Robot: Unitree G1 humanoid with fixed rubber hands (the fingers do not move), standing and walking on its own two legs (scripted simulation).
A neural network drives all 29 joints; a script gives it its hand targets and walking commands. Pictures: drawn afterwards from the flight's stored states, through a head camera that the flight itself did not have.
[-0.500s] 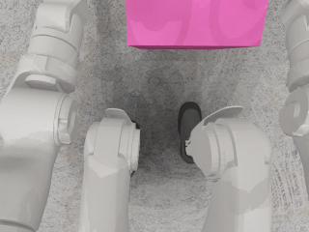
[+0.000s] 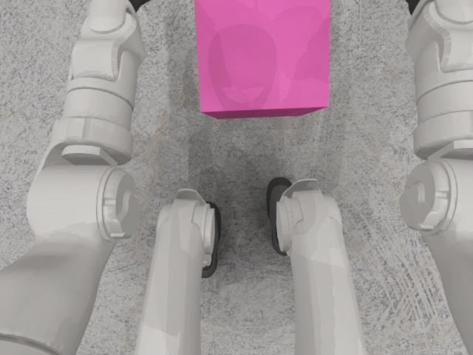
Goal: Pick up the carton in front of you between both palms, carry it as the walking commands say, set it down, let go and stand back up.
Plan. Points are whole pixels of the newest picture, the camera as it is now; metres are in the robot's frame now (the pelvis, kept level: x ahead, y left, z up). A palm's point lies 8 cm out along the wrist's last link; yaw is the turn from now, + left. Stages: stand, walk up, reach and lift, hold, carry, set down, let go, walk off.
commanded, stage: set down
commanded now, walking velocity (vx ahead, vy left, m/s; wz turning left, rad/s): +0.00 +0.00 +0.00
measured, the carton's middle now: (259, 63) +0.53 -0.07 -0.34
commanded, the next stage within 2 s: let go in 0.54 s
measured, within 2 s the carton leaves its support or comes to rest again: neither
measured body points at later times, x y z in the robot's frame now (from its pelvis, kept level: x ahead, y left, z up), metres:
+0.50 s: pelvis +0.02 -0.01 +0.13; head +0.34 -0.05 +0.44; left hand +0.59 +0.12 +0.03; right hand +0.55 -0.28 +0.02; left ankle +0.09 +0.11 -0.43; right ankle +0.13 -0.10 -0.43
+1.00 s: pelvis +0.08 -0.02 +0.25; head +0.32 -0.06 +0.63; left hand +0.48 +0.14 +0.13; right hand +0.43 -0.29 +0.12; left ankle +0.09 +0.11 -0.43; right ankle +0.13 -0.10 -0.43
